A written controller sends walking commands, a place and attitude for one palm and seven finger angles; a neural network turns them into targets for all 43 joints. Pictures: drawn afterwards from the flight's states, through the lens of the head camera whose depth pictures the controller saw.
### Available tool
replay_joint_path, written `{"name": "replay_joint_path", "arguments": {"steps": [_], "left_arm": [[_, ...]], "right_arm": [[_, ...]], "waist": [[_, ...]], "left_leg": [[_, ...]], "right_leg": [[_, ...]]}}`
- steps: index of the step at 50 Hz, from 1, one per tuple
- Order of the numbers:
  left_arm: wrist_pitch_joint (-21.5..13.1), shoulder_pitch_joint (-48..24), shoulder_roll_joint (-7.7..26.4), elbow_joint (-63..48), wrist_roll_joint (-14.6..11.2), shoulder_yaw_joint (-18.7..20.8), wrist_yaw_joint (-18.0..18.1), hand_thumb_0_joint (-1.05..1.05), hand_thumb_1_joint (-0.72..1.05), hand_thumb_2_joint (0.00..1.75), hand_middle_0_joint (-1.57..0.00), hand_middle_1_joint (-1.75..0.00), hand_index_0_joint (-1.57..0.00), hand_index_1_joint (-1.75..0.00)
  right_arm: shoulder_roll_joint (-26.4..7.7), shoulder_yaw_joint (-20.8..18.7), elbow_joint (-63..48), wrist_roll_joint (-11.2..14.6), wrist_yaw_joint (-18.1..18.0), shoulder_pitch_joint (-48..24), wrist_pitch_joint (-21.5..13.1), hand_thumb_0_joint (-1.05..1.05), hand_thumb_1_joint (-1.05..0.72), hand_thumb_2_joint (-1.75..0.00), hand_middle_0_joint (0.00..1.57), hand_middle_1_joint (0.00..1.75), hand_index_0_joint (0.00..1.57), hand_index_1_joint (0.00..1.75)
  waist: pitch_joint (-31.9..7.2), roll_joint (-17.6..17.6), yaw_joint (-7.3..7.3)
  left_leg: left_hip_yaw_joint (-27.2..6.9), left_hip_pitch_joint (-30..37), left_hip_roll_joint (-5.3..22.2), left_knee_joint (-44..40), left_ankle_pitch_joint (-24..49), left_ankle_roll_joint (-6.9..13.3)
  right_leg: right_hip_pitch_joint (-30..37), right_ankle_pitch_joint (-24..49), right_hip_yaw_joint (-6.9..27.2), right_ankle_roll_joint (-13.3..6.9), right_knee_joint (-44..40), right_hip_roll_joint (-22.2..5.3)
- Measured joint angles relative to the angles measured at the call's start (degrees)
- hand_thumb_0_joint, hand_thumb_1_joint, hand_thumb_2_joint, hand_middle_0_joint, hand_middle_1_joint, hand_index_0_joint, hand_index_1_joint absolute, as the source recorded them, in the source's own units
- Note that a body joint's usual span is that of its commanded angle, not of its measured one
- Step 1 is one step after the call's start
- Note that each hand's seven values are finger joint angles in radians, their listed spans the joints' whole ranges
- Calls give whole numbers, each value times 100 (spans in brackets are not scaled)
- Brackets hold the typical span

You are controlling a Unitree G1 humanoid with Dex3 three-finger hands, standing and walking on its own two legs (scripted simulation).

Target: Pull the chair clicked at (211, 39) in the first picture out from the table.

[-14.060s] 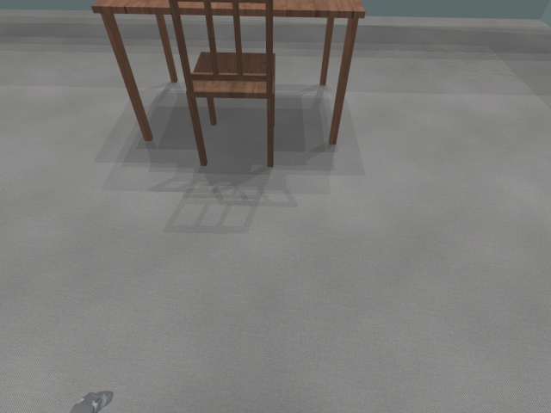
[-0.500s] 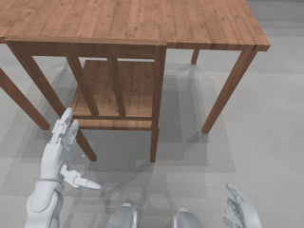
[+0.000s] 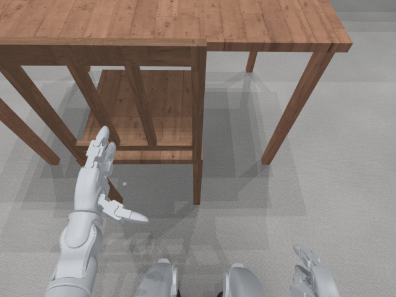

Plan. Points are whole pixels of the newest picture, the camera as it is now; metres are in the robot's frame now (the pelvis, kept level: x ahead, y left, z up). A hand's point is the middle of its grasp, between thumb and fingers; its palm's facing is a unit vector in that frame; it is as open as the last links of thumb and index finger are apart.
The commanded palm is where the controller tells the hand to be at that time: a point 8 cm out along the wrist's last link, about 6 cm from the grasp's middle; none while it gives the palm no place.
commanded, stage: aim the fingers beside a spindle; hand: left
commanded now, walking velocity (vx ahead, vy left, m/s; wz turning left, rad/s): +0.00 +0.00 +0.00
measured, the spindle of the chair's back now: (99, 111) +0.52 +0.25 +0.01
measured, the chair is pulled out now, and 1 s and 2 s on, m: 0.00 0.00 0.00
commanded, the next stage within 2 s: none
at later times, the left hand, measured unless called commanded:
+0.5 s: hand (146, 161) +0.38 +0.12 +0.01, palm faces +0.00 -1.00 -0.03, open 16.9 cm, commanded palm +0.35 +0.18 +0.01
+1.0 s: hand (148, 166) +0.38 +0.12 -0.01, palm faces +0.00 -1.00 -0.01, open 16.9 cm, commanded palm +0.35 +0.18 +0.01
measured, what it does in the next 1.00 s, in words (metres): stands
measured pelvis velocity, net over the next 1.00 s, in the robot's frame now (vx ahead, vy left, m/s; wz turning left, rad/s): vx -0.01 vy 0.00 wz -0.01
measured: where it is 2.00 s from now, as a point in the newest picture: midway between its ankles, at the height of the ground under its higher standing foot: outside the picture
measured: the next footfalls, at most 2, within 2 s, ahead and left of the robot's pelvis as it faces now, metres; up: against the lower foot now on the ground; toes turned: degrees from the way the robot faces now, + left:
none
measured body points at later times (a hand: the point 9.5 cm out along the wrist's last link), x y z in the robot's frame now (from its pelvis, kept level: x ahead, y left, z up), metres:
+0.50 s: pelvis +0.00 +0.00 -0.02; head +0.11 +0.00 +0.42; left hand +0.38 +0.18 +0.02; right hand +0.12 -0.25 -0.13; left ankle +0.03 +0.10 -0.64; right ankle +0.02 -0.10 -0.64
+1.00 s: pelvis -0.01 +0.00 -0.02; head +0.11 +0.01 +0.42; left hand +0.38 +0.18 -0.01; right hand +0.12 -0.25 -0.13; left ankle +0.03 +0.10 -0.64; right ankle +0.02 -0.10 -0.64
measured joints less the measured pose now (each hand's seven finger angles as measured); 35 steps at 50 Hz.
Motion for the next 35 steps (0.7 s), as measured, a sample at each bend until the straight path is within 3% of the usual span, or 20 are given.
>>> {"name": "replay_joint_path", "arguments": {"steps": [7, 12, 26, 35], "left_arm": [[-255, -335, -2, 247, 9, -24, -1, -1, -50, 30, -6, -8, -6, -8], [-230, -717, -10, 618, 59, -26, 9, -1, -50, 30, -6, -8, -6, -8], [-335, -1566, -93, 1283, 260, 9, 410, -1, -50, 30, -6, -8, -6, -8], [-362, -1424, -123, 1400, 296, 155, 473, -1, -49, 30, -6, -8, -6, -8]], "right_arm": [[-44, -34, 138, -17, -15, -19, 29, 1, -90, -90, 21, 30, 20, 30], [-59, -48, 167, -11, -3, -59, 93, 1, -90, -90, 21, 30, 20, 30], [-4, -62, 246, -71, 97, 23, 258, 1, -90, -90, 21, 30, 20, 30], [29, -56, 161, -71, 132, 128, 412, 1, -90, -90, 21, 30, 20, 30]], "waist": [[4, -10, 2], [2, -14, -51], [-32, 24, -163], [-1, -4, -202]], "left_leg": [[-42, -157, 8, 130, -37, -25], [-48, -314, 14, 235, -57, -33], [24, -622, 22, 378, -83, -16], [81, -632, 44, 367, -87, -1]], "right_leg": [[-142, -49, -42, -29, 124, 5], [-301, -73, -48, -42, 234, 6], [-653, -96, 23, -31, 420, 2], [-697, -82, 81, -19, 425, 23]]}}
